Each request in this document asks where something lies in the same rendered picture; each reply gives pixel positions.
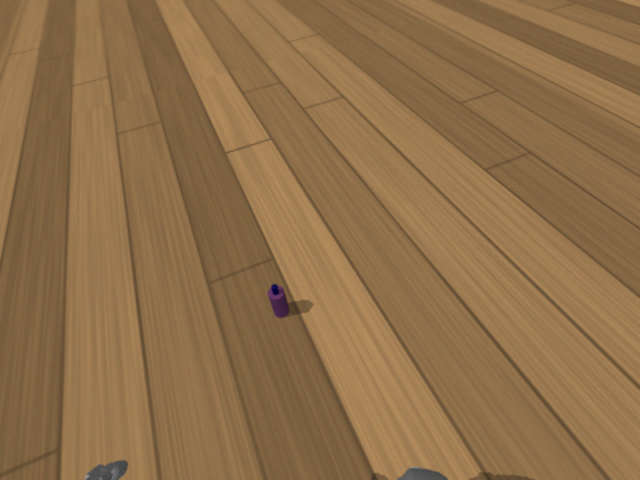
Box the left robot hand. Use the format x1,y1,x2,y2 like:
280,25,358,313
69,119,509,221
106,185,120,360
85,460,128,480

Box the bottle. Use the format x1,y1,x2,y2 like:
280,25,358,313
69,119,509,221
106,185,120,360
268,284,289,318

